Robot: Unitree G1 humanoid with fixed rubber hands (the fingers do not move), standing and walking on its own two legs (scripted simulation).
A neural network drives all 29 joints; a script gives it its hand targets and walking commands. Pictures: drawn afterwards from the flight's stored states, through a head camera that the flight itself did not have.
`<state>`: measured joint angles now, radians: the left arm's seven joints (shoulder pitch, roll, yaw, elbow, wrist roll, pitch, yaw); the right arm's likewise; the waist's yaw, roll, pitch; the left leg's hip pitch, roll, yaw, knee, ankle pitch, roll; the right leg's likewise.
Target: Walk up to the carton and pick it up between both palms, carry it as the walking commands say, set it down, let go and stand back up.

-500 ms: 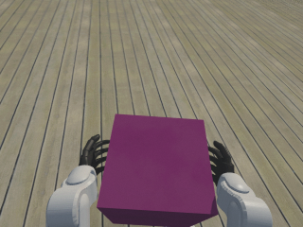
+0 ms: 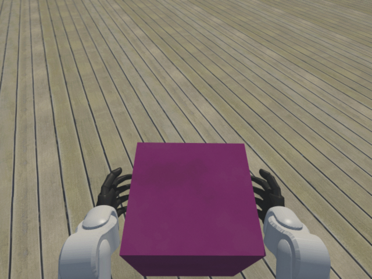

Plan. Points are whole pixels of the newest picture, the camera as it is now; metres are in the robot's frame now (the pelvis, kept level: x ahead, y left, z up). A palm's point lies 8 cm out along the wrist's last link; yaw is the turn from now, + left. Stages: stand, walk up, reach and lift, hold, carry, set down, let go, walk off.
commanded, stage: carry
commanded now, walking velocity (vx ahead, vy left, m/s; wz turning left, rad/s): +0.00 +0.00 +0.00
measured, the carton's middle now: (189, 215) +0.26 -0.01 +0.02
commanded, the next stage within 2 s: none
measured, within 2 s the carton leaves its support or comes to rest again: neither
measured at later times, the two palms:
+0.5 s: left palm (101, 236) +0.18 +0.14 +0.10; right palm (282, 241) +0.17 -0.16 +0.10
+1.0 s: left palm (100, 217) +0.23 +0.16 +0.07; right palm (259, 217) +0.23 -0.14 +0.07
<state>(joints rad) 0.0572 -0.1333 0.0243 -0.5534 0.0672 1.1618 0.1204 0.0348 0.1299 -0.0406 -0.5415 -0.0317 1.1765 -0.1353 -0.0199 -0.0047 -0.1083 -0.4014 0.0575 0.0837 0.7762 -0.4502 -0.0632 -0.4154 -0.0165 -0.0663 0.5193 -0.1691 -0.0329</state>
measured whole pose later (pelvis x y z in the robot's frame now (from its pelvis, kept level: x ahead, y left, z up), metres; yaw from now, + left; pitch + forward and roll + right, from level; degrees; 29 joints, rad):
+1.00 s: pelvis -0.03 +0.02 +0.00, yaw +0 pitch +2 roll +0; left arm -0.07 -0.13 0.07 -0.28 0.08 1.04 0.11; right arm -0.07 0.13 -0.09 -0.27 -0.08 1.04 -0.10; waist 0.00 -0.01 -0.09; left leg -0.29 0.02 0.13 0.53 -0.29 0.03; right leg -0.41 -0.03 -0.06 0.44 -0.08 -0.01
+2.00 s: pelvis +0.01 -0.03 +0.00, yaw +5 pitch +4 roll +0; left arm 0.01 -0.13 0.05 -0.54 0.04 1.20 0.14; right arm 0.01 0.13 -0.04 -0.52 -0.04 1.19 -0.13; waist 0.01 -0.01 -0.12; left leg -0.29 0.05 0.11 0.54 -0.31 0.00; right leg -0.37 0.00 -0.17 0.47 -0.17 -0.07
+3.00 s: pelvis +0.01 -0.01 +0.00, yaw +4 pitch +3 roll +0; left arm -0.08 -0.13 0.09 -0.19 0.12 0.96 0.09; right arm -0.09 0.13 -0.09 -0.18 -0.10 0.96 -0.09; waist -0.01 0.00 -0.11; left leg -0.26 0.02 0.13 0.52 -0.31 0.03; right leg -0.36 -0.03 -0.15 0.48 -0.17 -0.03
